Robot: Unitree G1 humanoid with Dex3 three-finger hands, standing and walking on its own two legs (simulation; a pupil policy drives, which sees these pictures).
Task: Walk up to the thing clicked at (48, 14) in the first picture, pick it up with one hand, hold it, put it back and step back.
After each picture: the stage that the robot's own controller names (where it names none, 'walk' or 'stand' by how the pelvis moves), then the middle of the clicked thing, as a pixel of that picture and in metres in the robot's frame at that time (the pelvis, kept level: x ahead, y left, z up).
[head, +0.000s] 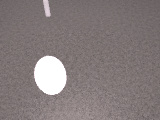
stand; (46, 7) +2.00 +0.52 -0.65
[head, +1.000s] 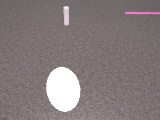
walk; (66, 16) +1.89 +0.25 -0.62
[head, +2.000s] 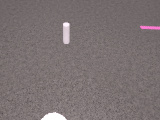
walk; (66, 33) +1.31 +0.17 -0.64
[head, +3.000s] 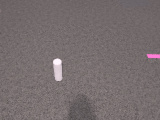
walk; (58, 70) +0.84 +0.18 -0.64
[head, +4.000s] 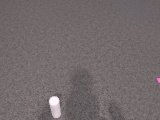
walk; (55, 107) +0.51 +0.17 -0.64
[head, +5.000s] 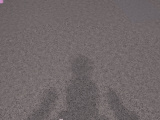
stand; out of the picture +0.34 +0.14 -0.63
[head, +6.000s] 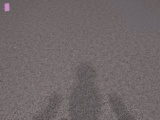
stand; out of the picture +0.33 +0.15 -0.66
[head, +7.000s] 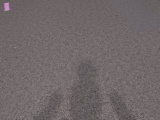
stand; out of the picture +0.32 +0.15 -0.66
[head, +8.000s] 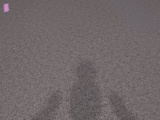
stand; out of the picture +0.31 +0.15 -0.66
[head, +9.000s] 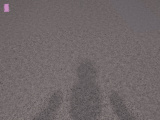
stand; out of the picture +0.31 +0.15 -0.66
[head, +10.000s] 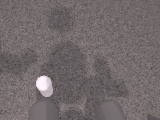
go down; (45, 87) +0.37 +0.15 -0.42
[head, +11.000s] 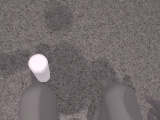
go down; (41, 70) +0.40 +0.17 -0.28
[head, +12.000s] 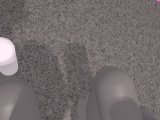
close in; (5, 60) +0.39 +0.21 -0.18
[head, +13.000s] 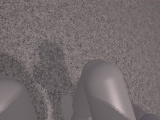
close; out of the picture +0.40 +0.22 -0.16
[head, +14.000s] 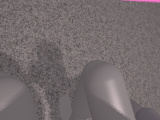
lift; out of the picture +0.38 +0.23 -0.16
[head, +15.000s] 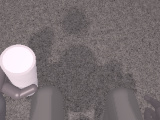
lift; (24, 76) +0.32 +0.20 -0.02
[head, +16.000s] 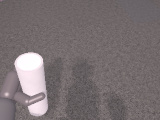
hold; (34, 88) +0.31 +0.17 +0.04
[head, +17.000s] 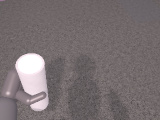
hold; (35, 86) +0.31 +0.17 +0.04
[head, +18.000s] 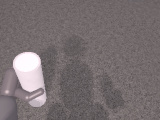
crouch; (33, 83) +0.34 +0.17 -0.02
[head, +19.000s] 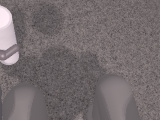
lower; (3, 41) +0.46 +0.21 -0.06
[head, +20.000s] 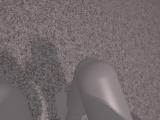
lower; out of the picture +0.43 +0.26 -0.17
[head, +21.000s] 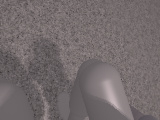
lower; out of the picture +0.42 +0.26 -0.16
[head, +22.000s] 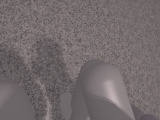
lower; out of the picture +0.42 +0.26 -0.16
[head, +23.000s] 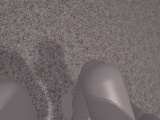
lower; out of the picture +0.40 +0.25 -0.16
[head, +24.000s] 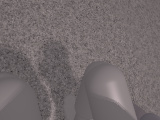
open; out of the picture +0.40 +0.25 -0.16
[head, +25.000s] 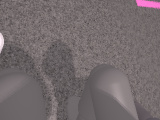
stand; out of the picture +0.38 +0.25 -0.17
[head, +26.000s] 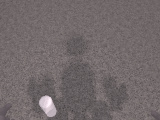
stand; (48, 107) +0.37 +0.19 -0.51
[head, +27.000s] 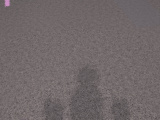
stand; out of the picture +0.36 +0.18 -0.60
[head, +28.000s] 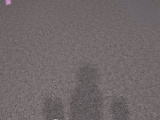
stand; out of the picture +0.36 +0.17 -0.60
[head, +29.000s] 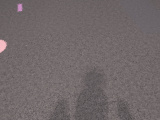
stand; out of the picture +0.38 +0.16 -0.65
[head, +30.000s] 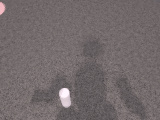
walk; (65, 98) +0.45 +0.13 -0.62
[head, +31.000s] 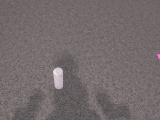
walk; (58, 79) +0.62 +0.15 -0.64
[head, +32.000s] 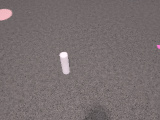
stand; (65, 63) +0.92 +0.23 -0.63
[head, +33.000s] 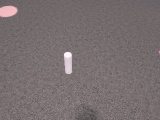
stand; (68, 63) +0.94 +0.15 -0.65
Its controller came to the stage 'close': yes
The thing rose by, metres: 0.68
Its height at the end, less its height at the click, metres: +0.00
